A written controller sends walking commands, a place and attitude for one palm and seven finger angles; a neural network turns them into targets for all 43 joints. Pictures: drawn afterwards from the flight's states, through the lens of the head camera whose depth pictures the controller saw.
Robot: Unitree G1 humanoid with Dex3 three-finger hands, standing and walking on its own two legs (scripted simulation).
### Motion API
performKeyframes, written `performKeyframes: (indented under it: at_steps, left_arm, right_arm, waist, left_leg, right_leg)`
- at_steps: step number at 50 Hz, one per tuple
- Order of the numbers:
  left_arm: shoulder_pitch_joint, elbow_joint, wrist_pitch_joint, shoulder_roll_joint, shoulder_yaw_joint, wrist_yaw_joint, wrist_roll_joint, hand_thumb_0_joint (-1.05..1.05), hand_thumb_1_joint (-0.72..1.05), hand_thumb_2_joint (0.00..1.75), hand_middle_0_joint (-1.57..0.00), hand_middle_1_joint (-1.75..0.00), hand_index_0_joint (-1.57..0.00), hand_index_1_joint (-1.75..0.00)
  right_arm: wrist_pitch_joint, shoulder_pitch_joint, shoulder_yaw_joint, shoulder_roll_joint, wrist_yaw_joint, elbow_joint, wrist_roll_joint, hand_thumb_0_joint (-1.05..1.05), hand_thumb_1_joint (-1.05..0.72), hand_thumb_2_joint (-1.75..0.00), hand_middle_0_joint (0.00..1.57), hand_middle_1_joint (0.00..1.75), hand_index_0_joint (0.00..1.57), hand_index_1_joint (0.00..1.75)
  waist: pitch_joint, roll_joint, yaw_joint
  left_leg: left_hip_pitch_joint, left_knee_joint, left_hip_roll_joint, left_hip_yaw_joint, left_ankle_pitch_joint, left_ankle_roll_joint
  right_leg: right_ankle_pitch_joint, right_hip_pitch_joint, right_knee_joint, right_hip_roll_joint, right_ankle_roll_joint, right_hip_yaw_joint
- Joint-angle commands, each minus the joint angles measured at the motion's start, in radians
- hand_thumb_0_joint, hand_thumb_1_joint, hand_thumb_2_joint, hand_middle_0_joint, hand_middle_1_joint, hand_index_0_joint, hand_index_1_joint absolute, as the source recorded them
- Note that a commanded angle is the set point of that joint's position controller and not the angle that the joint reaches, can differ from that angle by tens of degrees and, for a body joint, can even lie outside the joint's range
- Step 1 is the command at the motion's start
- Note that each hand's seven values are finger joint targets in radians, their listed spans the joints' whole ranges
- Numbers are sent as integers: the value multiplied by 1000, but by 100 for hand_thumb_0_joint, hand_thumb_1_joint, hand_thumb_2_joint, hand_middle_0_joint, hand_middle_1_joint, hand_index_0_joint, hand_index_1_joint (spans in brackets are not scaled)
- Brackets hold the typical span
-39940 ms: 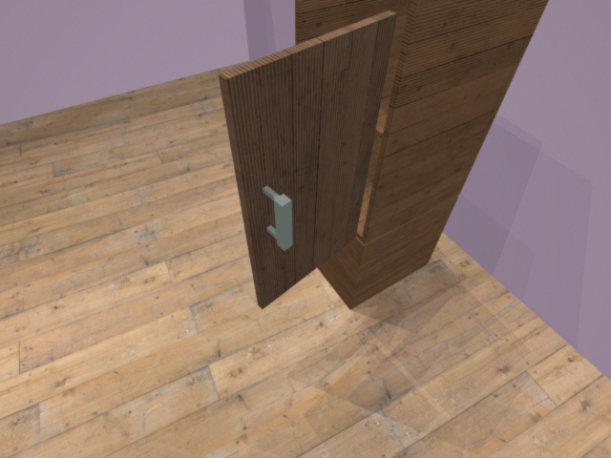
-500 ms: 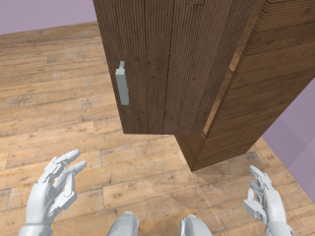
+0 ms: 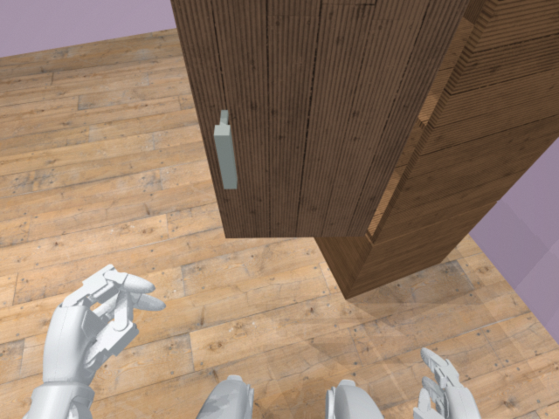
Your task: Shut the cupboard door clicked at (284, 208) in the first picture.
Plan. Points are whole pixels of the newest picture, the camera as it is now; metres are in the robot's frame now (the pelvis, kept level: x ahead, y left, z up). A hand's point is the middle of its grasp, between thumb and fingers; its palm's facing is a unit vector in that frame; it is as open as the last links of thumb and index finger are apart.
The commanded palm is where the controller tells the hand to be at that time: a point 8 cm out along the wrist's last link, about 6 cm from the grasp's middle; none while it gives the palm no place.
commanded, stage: raise the hand and make a fist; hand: left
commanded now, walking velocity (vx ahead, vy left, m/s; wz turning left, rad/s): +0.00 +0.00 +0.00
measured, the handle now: (227, 150) +0.50 +0.12 +0.08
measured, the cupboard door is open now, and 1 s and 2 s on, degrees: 70 70 70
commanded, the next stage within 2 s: bring the fist close to the handle in 1.02 s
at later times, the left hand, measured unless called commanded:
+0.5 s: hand (127, 315) +0.23 +0.20 +0.07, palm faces +0.08 -1.00 -0.03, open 3.1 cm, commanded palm +0.20 +0.25 +0.07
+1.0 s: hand (146, 310) +0.23 +0.18 +0.08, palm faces +0.08 -1.00 -0.04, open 3.1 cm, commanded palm +0.21 +0.23 +0.08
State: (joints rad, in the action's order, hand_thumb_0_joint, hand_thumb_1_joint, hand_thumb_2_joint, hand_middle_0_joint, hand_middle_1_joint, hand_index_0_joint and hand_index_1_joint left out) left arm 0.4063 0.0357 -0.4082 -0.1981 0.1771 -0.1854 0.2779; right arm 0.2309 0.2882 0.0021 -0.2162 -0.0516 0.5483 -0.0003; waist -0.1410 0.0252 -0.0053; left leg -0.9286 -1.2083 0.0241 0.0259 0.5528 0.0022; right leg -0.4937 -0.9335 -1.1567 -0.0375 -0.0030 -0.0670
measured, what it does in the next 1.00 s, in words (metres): stands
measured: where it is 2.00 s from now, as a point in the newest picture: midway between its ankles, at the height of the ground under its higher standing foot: outside the picture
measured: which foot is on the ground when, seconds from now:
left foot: down 0.00-1.00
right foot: down 0.00-1.00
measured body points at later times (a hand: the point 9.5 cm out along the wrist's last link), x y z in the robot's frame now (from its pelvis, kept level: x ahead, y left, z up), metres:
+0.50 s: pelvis +0.01 +0.01 +0.01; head +0.07 +0.02 +0.46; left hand +0.22 +0.25 +0.08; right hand +0.21 -0.21 -0.06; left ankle +0.02 +0.12 -0.64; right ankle +0.04 -0.13 -0.64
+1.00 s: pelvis +0.01 -0.01 +0.01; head +0.06 -0.01 +0.46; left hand +0.22 +0.23 +0.08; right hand +0.19 -0.25 -0.06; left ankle +0.02 +0.12 -0.64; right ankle +0.04 -0.13 -0.64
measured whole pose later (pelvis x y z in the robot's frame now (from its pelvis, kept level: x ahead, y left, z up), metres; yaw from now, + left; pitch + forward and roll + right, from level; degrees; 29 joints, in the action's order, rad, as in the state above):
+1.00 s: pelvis +0.01 -0.01 +0.01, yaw +0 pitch +14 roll -1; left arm 0.38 0.03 -0.39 -0.20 0.14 -0.17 0.26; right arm 0.17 0.26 0.00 -0.24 -0.05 0.50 0.01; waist -0.14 0.03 -0.01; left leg -0.83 -1.13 0.03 0.03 0.53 0.02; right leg -0.49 -0.84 -1.09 -0.03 0.01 -0.07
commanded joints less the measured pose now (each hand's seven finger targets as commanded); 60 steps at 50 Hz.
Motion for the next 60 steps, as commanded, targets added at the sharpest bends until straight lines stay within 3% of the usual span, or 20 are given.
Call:
performKeyframes:
  at_steps: [1,4,10,16,18,21,27,28,32,33,34,38,41,43,47,49,51,56,60]
  left_arm:
    - [-21,231,-86,-97,10,-3,-3,0,90,90,-102,-120,-102,-120]
    - [-16,272,-80,-120,33,7,-2,0,90,90,-108,-126,-108,-126]
    - [-3,292,-54,-103,9,26,-16,0,90,90,-119,-138,-119,-138]
    - [-26,275,-23,-104,5,21,-17,0,90,90,-130,-150,-130,-150]
    - [-34,269,-19,-127,24,18,-16,0,90,90,-130,-150,-130,-150]
    - [-49,279,-20,-114,14,15,-14,0,90,90,-130,-150,-130,-150]
    - [-66,263,-18,-122,23,13,-7,0,90,90,-130,-150,-130,-150]
    - [-69,256,-16,-141,40,12,-3,0,90,90,-130,-150,-130,-150]
    - [-70,238,-15,-119,27,9,2,0,90,90,-130,-150,-130,-150]
    - [-66,219,-13,-137,42,6,5,0,90,90,-130,-150,-130,-150]
    - [-57,215,-14,-116,25,4,2,0,90,90,-130,-150,-130,-150]
    - [-74,218,-29,-142,44,12,1,0,90,90,-130,-150,-130,-150]
    - [-68,215,-47,-119,31,19,0,0,90,90,-130,-150,-130,-150]
    - [-74,210,-52,-142,45,23,-3,0,90,90,-130,-150,-130,-150]
    - [-84,208,-56,-124,23,20,-4,0,90,90,-130,-150,-130,-150]
    - [-82,196,-50,-127,27,15,-2,0,90,90,-130,-150,-130,-150]
    - [-84,208,-53,-130,31,16,-1,0,90,90,-130,-150,-130,-150]
    - [-86,209,-55,-121,24,19,-3,0,90,90,-130,-150,-130,-150]
    - [-230,201,-53,-81,-51,33,-26,0,90,90,-130,-150,-130,-150]
  right_arm:
    - [57,-88,52,-146,-10,-189,6,0,-90,-90,20,30,20,30]
    - [45,-82,53,-147,-12,-197,4,0,-90,-90,20,30,20,30]
    - [14,-74,47,-144,-8,-215,5,0,-90,-90,20,30,20,30]
    - [-7,-66,39,-145,-8,-231,6,0,-90,-90,20,30,20,30]
    - [-12,-66,37,-148,-10,-230,5,0,-90,-90,20,30,20,30]
    - [-12,-64,34,-143,-8,-233,7,0,-90,-90,20,30,20,30]
    - [-11,-64,32,-143,-8,-226,12,0,-90,-90,20,30,20,30]
    - [-13,-67,32,-145,-10,-223,10,0,-90,-90,20,30,20,30]
    - [-10,-67,34,-144,-10,-219,16,0,-90,-90,20,30,20,30]
    - [-11,-69,33,-144,-11,-215,14,0,-90,-90,20,30,20,30]
    - [-10,-72,35,-142,-10,-216,17,0,-90,-90,20,30,20,30]
    - [-8,-74,38,-145,-10,-212,16,0,-90,-90,20,30,20,30]
    - [-5,-75,41,-140,-7,-210,18,0,-90,-90,20,30,20,30]
    - [-6,-73,42,-144,-9,-205,16,0,-90,-90,20,30,20,30]
    - [-3,-79,40,-141,-7,-207,21,0,-90,-90,20,30,20,30]
    - [-5,-81,40,-142,-8,-209,21,0,-90,-90,20,30,20,30]
    - [-3,-80,40,-138,-8,-209,23,0,-90,-90,20,30,20,30]
    - [1,-80,40,-136,-8,-206,24,0,-90,-90,20,30,20,30]
    - [13,-71,35,-142,-10,-190,22,0,-90,-90,20,30,20,30]
  waist:
    - [-199,9,-8]
    - [-239,37,-20]
    - [-216,70,-14]
    - [-195,41,-5]
    - [-191,42,-9]
    - [-202,56,-6]
    - [-197,32,-5]
    - [-202,26,-14]
    - [-197,13,-6]
    - [-192,2,-15]
    - [-189,11,-11]
    - [-186,0,-16]
    - [-188,-4,-11]
    - [-191,-8,-13]
    - [-176,-3,-2]
    - [-176,-38,-1]
    - [-186,-9,-5]
    - [-189,-11,0]
    - [-167,-9,35]
  left_leg:
    - [119,229,-31,25,-197,-11]
    - [141,234,-34,27,-237,-7]
    - [179,253,-29,32,-268,4]
    - [179,264,-29,34,-258,4]
    - [170,260,-31,32,-262,1]
    - [191,265,-30,30,-272,4]
    - [183,269,-33,21,-270,-1]
    - [171,268,-36,22,-275,-3]
    - [175,272,-36,11,-261,-6]
    - [155,269,-39,11,-260,-7]
    - [161,268,-39,5,-261,-8]
    - [145,269,-40,3,-243,-10]
    - [146,263,-41,-6,-243,-12]
    - [137,257,-41,-5,-252,-14]
    - [126,257,-45,-15,-197,-17]
    - [111,251,-44,-15,-197,-19]
    - [116,248,-45,-18,-207,-18]
    - [125,248,-42,-16,-211,-19]
    - [133,241,-37,-2,-196,-20]
  right_leg:
    - [101,169,147,41,29,-9]
    - [142,195,137,43,33,-12]
    - [174,190,139,50,34,-26]
    - [183,212,159,53,32,-29]
    - [188,225,165,56,35,-23]
    - [200,228,168,53,34,-25]
    - [208,260,189,51,31,-14]
    - [213,278,189,52,34,-9]
    - [204,280,208,46,28,-3]
    - [203,299,209,47,30,4]
    - [206,293,212,44,29,6]
    - [181,301,219,42,29,17]
    - [184,300,226,37,24,25]
    - [198,308,219,40,26,28]
    - [125,293,249,31,19,47]
    - [116,310,256,29,18,59]
    - [128,313,254,27,18,62]
    - [138,303,248,30,16,55]
    - [133,243,231,34,16,37]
